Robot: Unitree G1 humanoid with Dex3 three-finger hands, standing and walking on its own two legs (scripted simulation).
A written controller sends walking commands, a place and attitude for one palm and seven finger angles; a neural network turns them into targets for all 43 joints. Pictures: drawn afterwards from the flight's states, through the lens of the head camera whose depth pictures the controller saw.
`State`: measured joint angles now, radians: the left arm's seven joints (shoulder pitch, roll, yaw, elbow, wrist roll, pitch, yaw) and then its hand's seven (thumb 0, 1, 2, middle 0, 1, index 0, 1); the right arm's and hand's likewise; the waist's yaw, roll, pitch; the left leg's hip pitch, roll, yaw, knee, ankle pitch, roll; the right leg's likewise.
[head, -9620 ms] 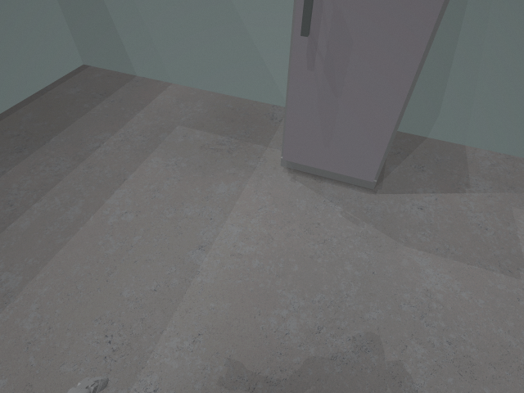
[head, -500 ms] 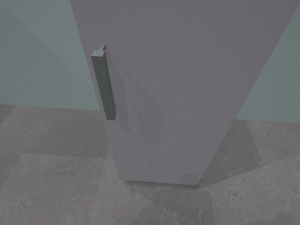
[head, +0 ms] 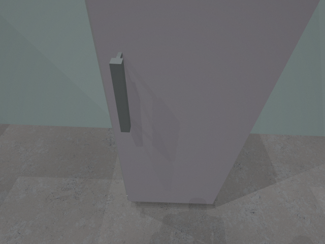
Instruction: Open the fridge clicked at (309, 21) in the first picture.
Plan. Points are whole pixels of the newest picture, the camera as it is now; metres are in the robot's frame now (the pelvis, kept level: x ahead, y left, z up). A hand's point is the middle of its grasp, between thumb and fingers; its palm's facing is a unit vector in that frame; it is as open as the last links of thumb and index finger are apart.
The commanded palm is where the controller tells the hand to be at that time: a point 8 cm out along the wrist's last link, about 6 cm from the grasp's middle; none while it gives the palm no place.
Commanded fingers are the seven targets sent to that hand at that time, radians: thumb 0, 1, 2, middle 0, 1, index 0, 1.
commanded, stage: look again from close up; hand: left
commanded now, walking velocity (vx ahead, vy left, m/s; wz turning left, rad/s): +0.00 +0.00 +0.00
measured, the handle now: (123, 95) +0.48 +0.15 +0.13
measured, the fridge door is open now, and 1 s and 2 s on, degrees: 0 0 0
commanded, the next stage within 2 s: none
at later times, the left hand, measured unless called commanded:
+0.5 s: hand out of the picture -0.07 +0.20 -0.18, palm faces +0.05 -0.99 -0.16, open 7.4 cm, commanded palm none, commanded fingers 0.00 0.90 0.90 -0.20 -0.30 -0.20 -0.30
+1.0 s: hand out of the picture -0.05 +0.18 -0.18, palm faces +0.03 -0.99 -0.13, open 7.4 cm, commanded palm none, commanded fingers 0.00 0.90 0.90 -0.20 -0.30 -0.20 -0.30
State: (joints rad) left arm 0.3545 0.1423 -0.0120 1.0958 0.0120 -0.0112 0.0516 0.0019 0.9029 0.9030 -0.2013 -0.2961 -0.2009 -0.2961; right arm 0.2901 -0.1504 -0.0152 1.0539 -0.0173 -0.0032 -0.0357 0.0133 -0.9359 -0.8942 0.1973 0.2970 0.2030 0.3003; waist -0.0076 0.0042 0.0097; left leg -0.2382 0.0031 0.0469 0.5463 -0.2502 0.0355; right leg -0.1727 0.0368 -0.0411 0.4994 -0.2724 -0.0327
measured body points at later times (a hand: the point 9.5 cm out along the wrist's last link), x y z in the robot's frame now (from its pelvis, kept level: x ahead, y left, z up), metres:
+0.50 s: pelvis -0.02 +0.04 +0.00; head -0.03 +0.06 +0.45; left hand -0.07 +0.26 -0.16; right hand -0.02 -0.18 -0.15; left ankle +0.03 +0.09 -0.73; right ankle +0.00 -0.10 -0.73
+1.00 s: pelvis -0.02 +0.03 +0.01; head -0.02 +0.05 +0.46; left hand -0.05 +0.24 -0.16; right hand -0.02 -0.19 -0.15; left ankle +0.03 +0.09 -0.73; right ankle +0.00 -0.10 -0.73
